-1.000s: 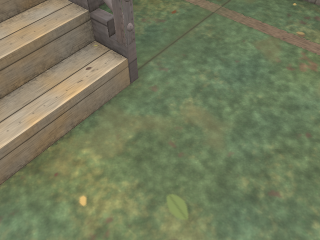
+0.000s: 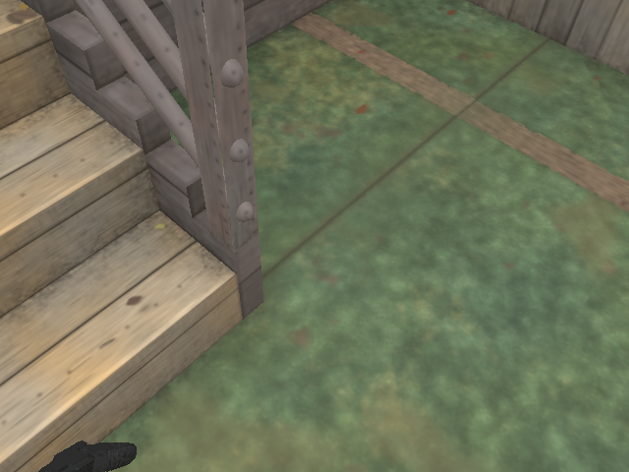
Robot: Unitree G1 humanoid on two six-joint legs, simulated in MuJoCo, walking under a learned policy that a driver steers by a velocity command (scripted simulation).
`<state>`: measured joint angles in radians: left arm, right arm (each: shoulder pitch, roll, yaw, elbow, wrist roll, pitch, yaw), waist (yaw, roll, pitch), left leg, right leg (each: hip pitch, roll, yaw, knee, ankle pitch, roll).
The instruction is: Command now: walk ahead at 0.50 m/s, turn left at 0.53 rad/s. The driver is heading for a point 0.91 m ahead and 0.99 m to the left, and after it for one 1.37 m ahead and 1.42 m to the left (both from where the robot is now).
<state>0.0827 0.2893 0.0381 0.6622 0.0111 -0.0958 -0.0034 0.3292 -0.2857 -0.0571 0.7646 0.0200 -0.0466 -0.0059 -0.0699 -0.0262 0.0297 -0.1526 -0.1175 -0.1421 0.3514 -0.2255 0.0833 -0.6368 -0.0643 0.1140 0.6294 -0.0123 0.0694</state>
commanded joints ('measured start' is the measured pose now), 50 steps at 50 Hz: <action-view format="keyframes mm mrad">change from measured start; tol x32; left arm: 1 -111 74 18 -90 -14 -23 -9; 9 294 210 85 -9 -9 -38 -4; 50 -30 39 -11 -145 -12 53 51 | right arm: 1 36 -176 -49 -45 8 1 -14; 50 -279 -68 -21 -278 -11 1 -32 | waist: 1 -12 108 -33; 9 127 -254 -336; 25 133 -21 9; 33 51 342 -352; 50 107 162 -157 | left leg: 1 -88 208 -188 -69 127 125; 6 -14 197 -260 156 195 46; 10 -636 127 -46 925 -252 -64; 30 -223 89 249 236 83 25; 33 515 441 -554 71 210 332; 41 -154 227 -7 -3 855 174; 50 -103 236 -237 92 322 62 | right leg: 1 167 75 -47 -109 81 3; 6 419 42 -27 -226 -32 -83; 9 1002 -370 694 -302 -487 -320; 15 547 -177 91 -419 19 -235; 30 693 -183 -288 -90 801 -166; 31 590 -151 -307 119 660 -133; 33 -75 123 -183 702 -645 -21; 34 -191 92 -52 761 -605 -33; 50 411 91 -60 -161 -103 -40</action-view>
